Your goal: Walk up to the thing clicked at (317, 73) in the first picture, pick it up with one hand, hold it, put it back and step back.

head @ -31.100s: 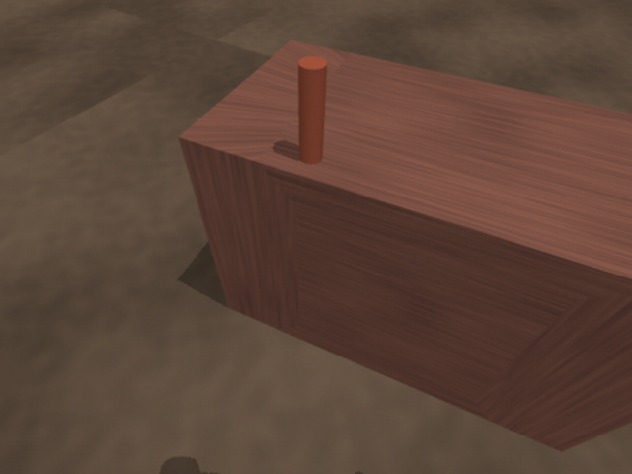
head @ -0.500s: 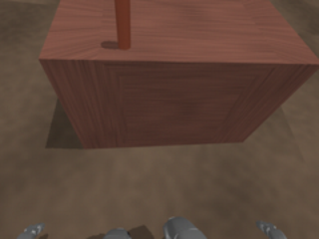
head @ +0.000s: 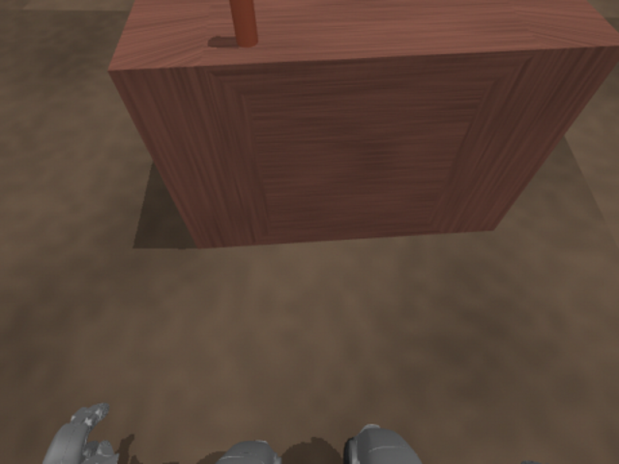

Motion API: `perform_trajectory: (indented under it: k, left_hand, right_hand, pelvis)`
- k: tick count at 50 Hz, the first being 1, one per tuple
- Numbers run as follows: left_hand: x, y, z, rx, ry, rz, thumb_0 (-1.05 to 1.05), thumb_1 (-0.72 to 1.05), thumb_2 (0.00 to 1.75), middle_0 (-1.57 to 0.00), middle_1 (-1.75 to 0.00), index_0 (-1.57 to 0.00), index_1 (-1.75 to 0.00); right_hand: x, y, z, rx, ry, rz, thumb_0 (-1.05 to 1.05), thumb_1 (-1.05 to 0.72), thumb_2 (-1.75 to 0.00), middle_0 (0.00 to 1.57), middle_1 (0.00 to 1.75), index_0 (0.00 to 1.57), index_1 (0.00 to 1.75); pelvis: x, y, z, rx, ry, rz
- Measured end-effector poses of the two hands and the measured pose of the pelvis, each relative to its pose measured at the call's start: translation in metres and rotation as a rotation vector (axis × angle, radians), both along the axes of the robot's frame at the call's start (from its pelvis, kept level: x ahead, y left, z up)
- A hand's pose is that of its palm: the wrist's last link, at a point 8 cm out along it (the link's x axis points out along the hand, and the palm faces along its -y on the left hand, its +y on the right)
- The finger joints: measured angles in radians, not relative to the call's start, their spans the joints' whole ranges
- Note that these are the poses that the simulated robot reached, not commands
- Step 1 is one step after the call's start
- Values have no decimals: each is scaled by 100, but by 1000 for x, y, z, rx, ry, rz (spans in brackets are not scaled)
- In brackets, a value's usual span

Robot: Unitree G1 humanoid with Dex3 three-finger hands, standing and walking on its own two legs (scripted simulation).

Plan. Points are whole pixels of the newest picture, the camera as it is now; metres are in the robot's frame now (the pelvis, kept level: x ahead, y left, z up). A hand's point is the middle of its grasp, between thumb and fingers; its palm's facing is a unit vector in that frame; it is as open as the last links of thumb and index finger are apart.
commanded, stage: step back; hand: left
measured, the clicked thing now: out of the picture +0.94 +0.12 +0.09
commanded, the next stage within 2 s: stand in 1.30 s
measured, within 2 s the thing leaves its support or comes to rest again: neither
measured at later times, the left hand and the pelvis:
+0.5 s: hand out of the picture -0.09 +0.24 -0.14, palm faces -0.05 -0.92 -0.39, open 7.4 cm; pelvis -0.12 -0.02 +0.01, yaw -4 degrees
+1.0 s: hand out of the picture -0.03 +0.24 -0.13, palm faces -0.01 -0.92 -0.39, open 7.4 cm; pelvis -0.11 -0.02 +0.01, yaw -1 degrees
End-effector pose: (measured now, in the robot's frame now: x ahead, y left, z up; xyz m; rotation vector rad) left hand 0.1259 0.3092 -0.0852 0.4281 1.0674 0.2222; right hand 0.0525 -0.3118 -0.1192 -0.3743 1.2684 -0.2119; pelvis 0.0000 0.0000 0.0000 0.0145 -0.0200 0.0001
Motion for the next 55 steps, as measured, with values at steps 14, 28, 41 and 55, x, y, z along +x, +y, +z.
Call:
perform_trajectory:
  k: [14,28,41,55]
  left_hand:
    - [-111,-8,-22,-104,63,33,1,90,89,-20,-30,-20,-30]
    - [-218,-19,-14,-51,164,70,1,90,89,-20,-30,-21,-30]
    - [-178,-1,-9,-50,93,21,1,90,90,-20,-30,-20,-30]
    - [-147,-21,-14,-83,54,62,1,90,89,-20,-30,-21,-30]
  right_hand:
    - [-52,-4,38,-53,-127,48,1,-90,-90,21,30,21,30]
    - [-114,-25,14,14,-109,-14,0,-90,-90,20,30,20,30]
    - [-142,5,17,58,-81,-41,1,-90,-90,21,30,21,30]
    - [-107,-15,8,19,-26,-8,0,-90,-90,20,30,20,30]
  pelvis:
    - [-89,-4,8,-28,0,-27]
    - [-127,-16,6,-24,-16,-43]
    - [-130,-11,11,-12,-29,-44]
    - [-102,-13,6,-15,-10,6]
